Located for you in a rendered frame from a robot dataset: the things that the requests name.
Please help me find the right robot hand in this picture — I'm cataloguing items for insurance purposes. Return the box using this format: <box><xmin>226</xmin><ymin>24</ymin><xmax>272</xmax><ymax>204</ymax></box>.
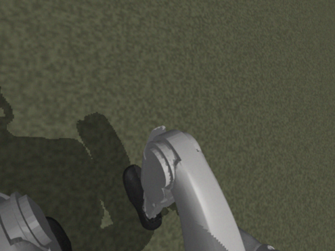
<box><xmin>238</xmin><ymin>227</ymin><xmax>262</xmax><ymax>251</ymax></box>

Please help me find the right robot foot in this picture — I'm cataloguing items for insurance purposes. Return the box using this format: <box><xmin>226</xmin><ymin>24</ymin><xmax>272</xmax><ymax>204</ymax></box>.
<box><xmin>122</xmin><ymin>165</ymin><xmax>162</xmax><ymax>231</ymax></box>

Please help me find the left robot foot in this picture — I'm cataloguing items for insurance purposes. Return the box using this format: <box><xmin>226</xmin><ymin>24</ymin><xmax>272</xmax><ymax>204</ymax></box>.
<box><xmin>45</xmin><ymin>216</ymin><xmax>72</xmax><ymax>251</ymax></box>

